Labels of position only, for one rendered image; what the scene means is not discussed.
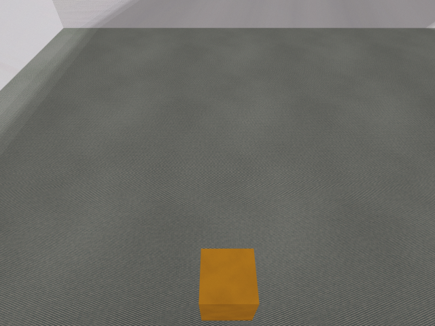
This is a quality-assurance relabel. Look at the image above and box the carton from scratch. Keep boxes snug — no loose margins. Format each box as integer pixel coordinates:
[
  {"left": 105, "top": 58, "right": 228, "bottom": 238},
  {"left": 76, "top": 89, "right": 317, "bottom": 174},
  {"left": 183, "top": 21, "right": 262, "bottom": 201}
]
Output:
[{"left": 198, "top": 249, "right": 259, "bottom": 321}]

